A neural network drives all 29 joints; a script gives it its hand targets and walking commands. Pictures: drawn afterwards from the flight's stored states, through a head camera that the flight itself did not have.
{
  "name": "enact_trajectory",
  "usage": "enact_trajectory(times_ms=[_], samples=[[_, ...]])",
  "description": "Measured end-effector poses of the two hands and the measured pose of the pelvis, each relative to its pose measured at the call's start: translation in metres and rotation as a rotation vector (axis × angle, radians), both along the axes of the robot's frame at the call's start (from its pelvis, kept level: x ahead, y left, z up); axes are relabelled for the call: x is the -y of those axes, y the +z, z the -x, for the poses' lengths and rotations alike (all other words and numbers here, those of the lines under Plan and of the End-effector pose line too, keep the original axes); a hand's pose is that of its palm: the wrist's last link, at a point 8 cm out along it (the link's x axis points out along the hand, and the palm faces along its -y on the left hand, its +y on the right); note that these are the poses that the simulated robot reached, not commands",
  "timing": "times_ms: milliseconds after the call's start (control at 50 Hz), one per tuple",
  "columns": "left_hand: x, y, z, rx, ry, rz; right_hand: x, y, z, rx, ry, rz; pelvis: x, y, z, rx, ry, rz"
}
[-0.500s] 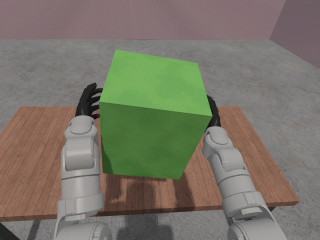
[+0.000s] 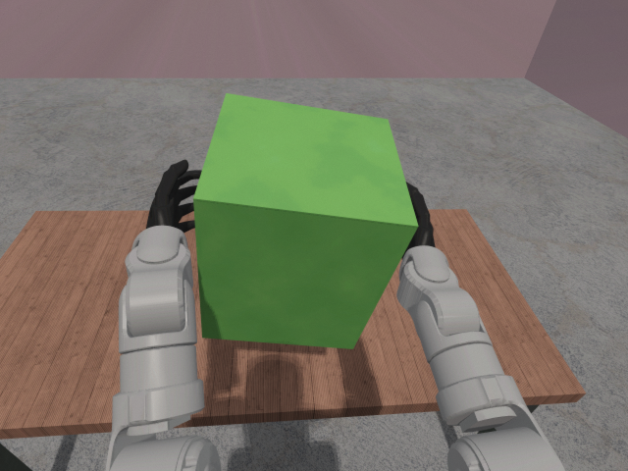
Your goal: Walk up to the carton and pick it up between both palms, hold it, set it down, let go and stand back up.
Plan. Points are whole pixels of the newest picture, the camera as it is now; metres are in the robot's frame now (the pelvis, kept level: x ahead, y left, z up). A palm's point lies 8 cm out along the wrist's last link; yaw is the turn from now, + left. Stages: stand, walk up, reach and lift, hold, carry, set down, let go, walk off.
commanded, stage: hold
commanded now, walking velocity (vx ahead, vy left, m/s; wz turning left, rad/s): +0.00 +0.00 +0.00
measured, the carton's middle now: (293, 229) +0.40 +0.00 +0.15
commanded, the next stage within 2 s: none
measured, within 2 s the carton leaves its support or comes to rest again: neither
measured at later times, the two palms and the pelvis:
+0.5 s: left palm (167, 222) +0.36 +0.15 +0.20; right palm (414, 239) +0.36 -0.15 +0.17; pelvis +0.00 +0.00 +0.00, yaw +0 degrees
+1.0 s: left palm (165, 225) +0.36 +0.15 +0.20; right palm (413, 243) +0.36 -0.14 +0.16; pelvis -0.01 +0.00 +0.00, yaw +0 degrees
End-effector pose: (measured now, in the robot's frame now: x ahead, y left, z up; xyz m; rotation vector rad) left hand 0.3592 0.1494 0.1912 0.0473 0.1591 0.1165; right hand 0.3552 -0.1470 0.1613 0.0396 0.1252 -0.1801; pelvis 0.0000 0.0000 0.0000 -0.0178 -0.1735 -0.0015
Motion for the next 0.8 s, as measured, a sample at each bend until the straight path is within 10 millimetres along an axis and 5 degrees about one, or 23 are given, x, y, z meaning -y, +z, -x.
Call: enact_trajectory(times_ms=[800], samples=[[-0.0027, -0.0025, 0.0032, -0.004, 0.004, -0.002, -0.0027, -0.0029, 0.0023, 0.0, 0.002, -0.003, -0.001, 0.0, 0.003, -0.004, -0.002, -0.001]])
